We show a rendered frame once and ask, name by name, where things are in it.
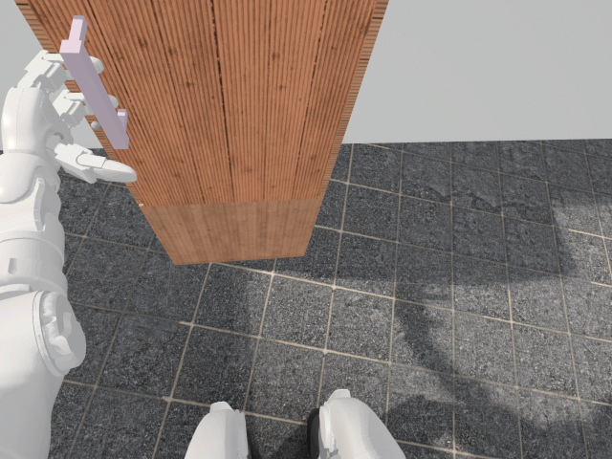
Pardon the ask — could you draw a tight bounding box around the left robot hand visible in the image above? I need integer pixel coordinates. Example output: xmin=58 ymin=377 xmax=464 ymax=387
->
xmin=1 ymin=50 xmax=138 ymax=184

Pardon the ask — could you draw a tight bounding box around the robot right thigh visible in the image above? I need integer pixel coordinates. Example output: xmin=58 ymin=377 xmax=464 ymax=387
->
xmin=319 ymin=397 xmax=405 ymax=459

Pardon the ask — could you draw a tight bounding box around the robot right shin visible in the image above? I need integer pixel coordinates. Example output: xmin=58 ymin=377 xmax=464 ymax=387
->
xmin=317 ymin=389 xmax=351 ymax=459

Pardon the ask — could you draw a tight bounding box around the left robot upper arm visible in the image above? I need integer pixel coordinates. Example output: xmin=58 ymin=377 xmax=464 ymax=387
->
xmin=0 ymin=291 xmax=86 ymax=459

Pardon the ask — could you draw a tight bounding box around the handle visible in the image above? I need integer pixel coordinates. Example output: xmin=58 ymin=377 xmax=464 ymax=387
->
xmin=59 ymin=15 xmax=129 ymax=149

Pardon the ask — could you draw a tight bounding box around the left robot forearm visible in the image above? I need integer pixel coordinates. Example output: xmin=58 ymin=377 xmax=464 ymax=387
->
xmin=0 ymin=152 xmax=68 ymax=300

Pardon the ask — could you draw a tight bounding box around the cupboard door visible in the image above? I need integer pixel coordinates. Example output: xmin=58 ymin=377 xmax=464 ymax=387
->
xmin=27 ymin=0 xmax=378 ymax=207

